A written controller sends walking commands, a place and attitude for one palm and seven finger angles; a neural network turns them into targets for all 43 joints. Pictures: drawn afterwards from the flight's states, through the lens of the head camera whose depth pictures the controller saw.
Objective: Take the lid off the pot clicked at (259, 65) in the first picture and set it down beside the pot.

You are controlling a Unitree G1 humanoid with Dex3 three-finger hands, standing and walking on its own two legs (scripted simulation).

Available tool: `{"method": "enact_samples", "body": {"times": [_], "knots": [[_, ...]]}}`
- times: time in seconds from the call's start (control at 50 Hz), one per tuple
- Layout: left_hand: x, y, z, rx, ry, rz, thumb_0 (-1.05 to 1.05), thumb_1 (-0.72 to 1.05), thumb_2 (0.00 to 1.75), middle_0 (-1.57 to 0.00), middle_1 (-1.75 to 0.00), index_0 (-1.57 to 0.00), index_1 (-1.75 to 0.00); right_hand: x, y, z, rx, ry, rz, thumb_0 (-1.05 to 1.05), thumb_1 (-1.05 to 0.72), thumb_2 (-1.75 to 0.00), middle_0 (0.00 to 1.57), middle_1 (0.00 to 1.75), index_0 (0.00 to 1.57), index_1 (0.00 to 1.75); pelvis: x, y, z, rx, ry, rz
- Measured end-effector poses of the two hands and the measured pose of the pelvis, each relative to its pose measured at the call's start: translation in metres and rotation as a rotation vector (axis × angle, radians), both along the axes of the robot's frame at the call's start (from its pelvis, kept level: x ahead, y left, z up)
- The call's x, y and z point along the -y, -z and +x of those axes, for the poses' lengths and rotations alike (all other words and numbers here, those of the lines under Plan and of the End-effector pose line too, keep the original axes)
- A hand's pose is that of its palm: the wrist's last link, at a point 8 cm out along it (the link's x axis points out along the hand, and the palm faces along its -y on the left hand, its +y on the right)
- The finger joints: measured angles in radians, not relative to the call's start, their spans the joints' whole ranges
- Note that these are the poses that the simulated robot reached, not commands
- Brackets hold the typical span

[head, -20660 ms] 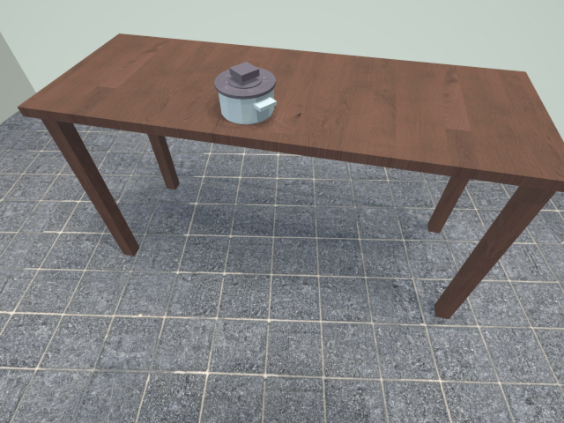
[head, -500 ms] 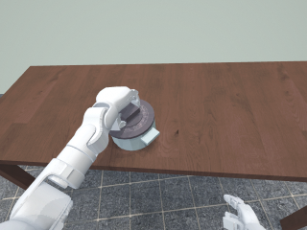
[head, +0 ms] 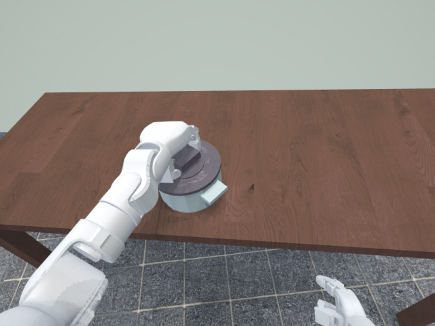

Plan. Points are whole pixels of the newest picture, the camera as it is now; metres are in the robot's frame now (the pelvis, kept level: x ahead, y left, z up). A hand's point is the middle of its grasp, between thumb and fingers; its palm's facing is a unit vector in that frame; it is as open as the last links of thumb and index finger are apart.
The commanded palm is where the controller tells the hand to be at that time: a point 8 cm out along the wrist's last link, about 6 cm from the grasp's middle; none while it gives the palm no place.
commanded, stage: lift the lid straight up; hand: left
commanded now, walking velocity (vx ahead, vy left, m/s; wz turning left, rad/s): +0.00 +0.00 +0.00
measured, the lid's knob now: (182, 156) +0.43 +0.09 +0.08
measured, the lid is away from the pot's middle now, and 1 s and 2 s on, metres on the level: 0.00 0.01 0.03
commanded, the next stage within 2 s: none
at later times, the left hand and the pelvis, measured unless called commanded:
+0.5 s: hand (171, 156) +0.39 +0.10 +0.12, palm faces -0.24 -0.04 -0.97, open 8.9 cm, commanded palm +0.38 +0.11 +0.20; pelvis +0.00 +0.00 +0.00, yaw +0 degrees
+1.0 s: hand (167, 138) +0.40 +0.10 +0.16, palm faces -0.18 -0.03 -0.98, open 8.9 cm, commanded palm +0.38 +0.11 +0.24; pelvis +0.00 +0.00 +0.00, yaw +0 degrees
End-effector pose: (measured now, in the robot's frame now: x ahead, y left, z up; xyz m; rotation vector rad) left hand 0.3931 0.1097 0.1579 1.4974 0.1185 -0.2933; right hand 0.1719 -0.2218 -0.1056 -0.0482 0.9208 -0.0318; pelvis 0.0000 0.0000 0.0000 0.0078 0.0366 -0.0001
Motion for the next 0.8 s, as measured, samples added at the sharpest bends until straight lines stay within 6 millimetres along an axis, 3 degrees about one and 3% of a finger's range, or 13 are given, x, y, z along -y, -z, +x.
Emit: {"method": "enact_samples", "body": {"times": [0.36, 0.8], "knots": [[0.002, -0.008, -0.004, -0.003, 0.019, 0.003, -0.01, 0.02, 1.1, -0.83, -0.83, -0.64, -0.7, 0.003, 0.001, -0.002, 0.008, 0.005, 0.0, 0.01, -0.9, -0.9, 0.2, 0.3, 0.2, 0.3, 0.001, -0.001, 0.001, 0.013, 0.0, 0.001], [0.004, -0.045, -0.006, 0.065, 0.027, 0.009, -0.02, 0.01, 1.1, -0.85, -0.83, -0.64, -0.7, -0.009, -0.008, 0.016, 0.066, -0.044, 0.012, 0.01, -0.9, -0.9, 0.2, 0.3, 0.2, 0.3, 0.001, -0.001, -0.005, 0.023, -0.008, 0.001]]}}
